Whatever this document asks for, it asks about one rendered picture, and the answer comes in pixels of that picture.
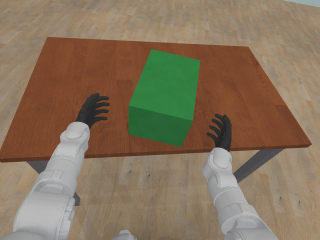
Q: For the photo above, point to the robot left upper arm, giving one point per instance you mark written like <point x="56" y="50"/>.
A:
<point x="45" y="216"/>

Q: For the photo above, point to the robot right forearm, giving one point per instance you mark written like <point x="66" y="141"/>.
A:
<point x="231" y="205"/>

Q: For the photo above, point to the table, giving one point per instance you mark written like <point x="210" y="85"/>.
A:
<point x="230" y="82"/>

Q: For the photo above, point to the robot left hand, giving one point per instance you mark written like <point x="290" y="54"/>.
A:
<point x="87" y="113"/>

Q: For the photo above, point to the robot right upper arm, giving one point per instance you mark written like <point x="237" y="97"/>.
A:
<point x="250" y="234"/>

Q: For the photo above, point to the carton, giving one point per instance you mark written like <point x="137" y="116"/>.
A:
<point x="163" y="103"/>

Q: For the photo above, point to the robot right hand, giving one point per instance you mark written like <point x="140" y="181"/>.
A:
<point x="225" y="135"/>

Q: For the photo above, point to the robot left forearm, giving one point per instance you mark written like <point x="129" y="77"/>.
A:
<point x="62" y="170"/>

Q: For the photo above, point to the left robot shin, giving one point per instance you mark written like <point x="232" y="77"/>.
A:
<point x="124" y="231"/>

